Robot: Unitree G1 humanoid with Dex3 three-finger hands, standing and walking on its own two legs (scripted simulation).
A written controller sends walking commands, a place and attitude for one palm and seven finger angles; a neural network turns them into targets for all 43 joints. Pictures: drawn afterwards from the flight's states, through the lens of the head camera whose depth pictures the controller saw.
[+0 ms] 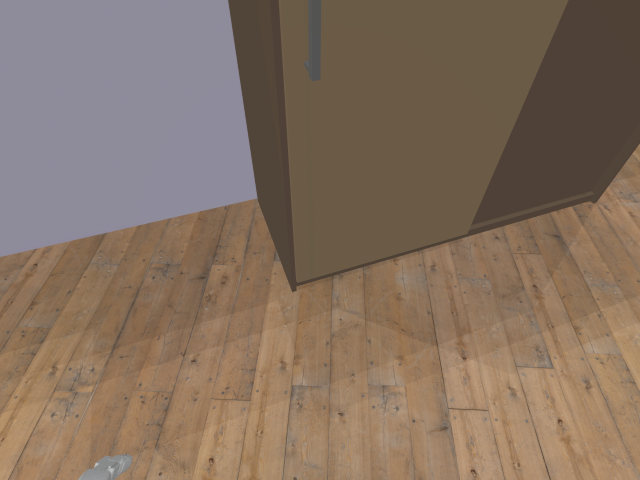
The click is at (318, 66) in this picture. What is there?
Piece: wardrobe's sliding door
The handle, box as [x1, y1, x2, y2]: [304, 0, 320, 80]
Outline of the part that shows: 308,0 309,59 307,61 304,61 304,65 309,72 309,77 311,80 319,79 320,72 320,0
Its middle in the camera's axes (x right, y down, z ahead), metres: -0.02 -0.45 +0.74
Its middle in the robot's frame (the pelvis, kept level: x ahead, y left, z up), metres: +0.89 +0.07 +0.22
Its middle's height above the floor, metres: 0.99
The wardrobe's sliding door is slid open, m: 0.00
